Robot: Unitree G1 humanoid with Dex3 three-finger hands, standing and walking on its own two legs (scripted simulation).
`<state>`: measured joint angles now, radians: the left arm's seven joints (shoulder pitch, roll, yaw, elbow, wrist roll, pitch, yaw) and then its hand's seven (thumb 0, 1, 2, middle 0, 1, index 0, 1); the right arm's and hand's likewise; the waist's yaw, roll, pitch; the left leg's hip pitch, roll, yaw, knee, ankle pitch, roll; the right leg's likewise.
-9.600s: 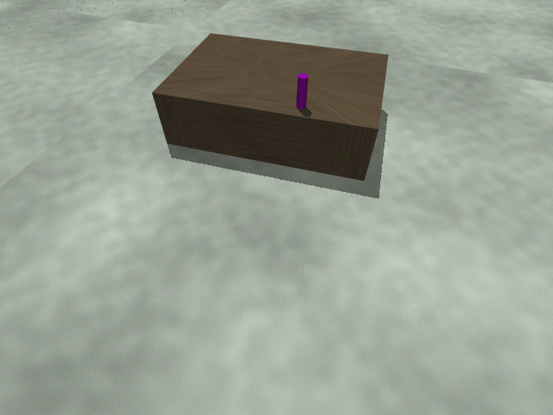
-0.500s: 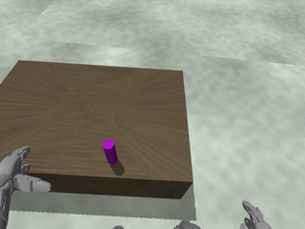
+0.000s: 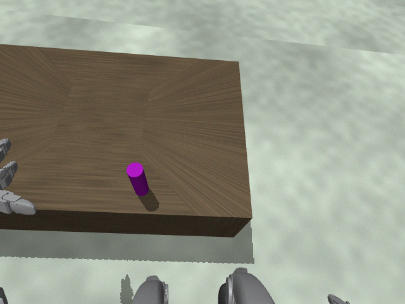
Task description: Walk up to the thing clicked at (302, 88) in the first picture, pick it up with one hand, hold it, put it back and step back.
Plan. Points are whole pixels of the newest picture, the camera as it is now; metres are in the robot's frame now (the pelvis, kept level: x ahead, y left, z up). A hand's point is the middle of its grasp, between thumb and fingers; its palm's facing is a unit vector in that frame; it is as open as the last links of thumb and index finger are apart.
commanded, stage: go down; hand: left
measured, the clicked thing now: (138, 180) +0.48 +0.18 -0.29
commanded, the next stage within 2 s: approach in 0.78 s
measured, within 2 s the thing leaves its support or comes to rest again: neither
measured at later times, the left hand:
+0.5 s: hand (17, 166) +0.38 +0.36 -0.01, palm faces +0.12 -0.99 -0.12, open 17.3 cm
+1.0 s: hand (19, 157) +0.40 +0.36 -0.01, palm faces +0.13 -0.99 -0.09, open 17.5 cm
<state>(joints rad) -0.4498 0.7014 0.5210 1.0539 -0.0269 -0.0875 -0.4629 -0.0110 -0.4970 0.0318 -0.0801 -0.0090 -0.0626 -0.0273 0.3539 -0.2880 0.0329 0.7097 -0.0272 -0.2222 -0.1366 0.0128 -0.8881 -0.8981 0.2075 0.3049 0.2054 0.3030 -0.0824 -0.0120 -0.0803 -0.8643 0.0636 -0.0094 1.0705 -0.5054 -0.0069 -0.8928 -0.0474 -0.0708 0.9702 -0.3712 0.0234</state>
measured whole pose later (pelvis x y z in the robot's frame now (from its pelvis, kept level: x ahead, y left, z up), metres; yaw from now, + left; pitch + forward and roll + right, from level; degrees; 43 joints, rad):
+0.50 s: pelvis +0.00 +0.00 -0.01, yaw +0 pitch +21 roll -3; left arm -0.57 0.78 0.57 1.15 -0.04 -0.17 -0.53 -0.01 -0.47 0.03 -0.07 -0.01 -0.06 -0.03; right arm 0.33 -0.29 0.06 0.70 -0.04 -0.18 -0.13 0.01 -0.90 -0.90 0.21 0.30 0.20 0.30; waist -0.10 -0.02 -0.09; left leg -0.97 0.07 -0.03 1.13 -0.52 -0.01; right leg -0.99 -0.05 -0.08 1.02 -0.39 0.02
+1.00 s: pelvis +0.00 +0.00 -0.02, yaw +0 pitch +23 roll -4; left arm -0.64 0.83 0.60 1.20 -0.06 -0.20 -0.56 -0.01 -0.54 0.02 -0.08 -0.02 -0.06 -0.04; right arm 0.33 -0.30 0.08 0.70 -0.04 -0.17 -0.12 0.01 -0.90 -0.90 0.21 0.31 0.20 0.30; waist -0.12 -0.02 -0.09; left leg -1.04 0.07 -0.04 1.19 -0.54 -0.01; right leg -1.06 -0.05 -0.09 1.07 -0.41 0.02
